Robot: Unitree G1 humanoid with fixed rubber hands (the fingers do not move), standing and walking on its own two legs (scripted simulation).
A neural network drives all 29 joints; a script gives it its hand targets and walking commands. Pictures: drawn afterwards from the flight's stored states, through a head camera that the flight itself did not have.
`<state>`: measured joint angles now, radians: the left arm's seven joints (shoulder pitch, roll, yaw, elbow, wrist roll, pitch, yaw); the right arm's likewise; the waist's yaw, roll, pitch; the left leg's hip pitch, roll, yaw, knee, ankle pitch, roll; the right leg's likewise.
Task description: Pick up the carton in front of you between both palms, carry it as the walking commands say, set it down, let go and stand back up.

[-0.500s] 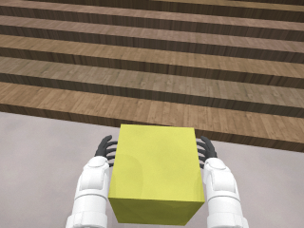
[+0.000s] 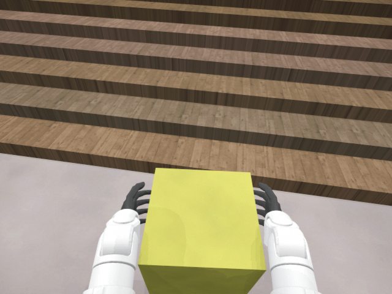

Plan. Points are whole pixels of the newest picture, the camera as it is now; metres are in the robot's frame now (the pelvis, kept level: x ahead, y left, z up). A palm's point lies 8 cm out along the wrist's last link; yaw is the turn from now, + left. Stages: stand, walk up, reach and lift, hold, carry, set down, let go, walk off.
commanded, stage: reach and lift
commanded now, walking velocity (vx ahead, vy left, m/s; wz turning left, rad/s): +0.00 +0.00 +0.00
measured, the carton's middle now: (199, 238) +0.28 +0.00 -0.04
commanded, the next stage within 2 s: hold in 0.02 s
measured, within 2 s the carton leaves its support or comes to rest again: neither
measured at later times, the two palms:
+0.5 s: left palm (128, 216) +0.27 +0.15 +0.05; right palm (276, 219) +0.28 -0.15 +0.05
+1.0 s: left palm (129, 214) +0.28 +0.15 +0.05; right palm (275, 217) +0.28 -0.15 +0.05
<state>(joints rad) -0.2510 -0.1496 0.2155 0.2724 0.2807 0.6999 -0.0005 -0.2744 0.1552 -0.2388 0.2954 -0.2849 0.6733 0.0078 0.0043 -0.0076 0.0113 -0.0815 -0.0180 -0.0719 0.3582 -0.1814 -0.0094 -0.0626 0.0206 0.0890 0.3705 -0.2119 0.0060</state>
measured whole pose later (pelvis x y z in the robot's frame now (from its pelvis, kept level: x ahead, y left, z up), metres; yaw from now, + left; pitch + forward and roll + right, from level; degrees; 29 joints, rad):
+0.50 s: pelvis -0.02 +0.00 +0.00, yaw +0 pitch -8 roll +0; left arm -0.29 -0.16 0.24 0.25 0.29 0.77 -0.01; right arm -0.32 0.17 -0.27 0.27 -0.30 0.74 0.02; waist 0.00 -0.01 0.03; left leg -0.06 -0.02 -0.07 0.37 -0.17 -0.01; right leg -0.04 0.02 0.09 0.39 -0.20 0.01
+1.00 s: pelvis -0.01 +0.00 +0.00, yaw +0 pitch -8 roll +0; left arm -0.26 -0.15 0.20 0.22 0.28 0.78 -0.01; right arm -0.28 0.16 -0.23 0.23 -0.29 0.75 0.02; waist 0.00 -0.01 0.03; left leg -0.04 -0.02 -0.07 0.34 -0.17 -0.01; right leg -0.02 0.02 0.09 0.35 -0.20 0.01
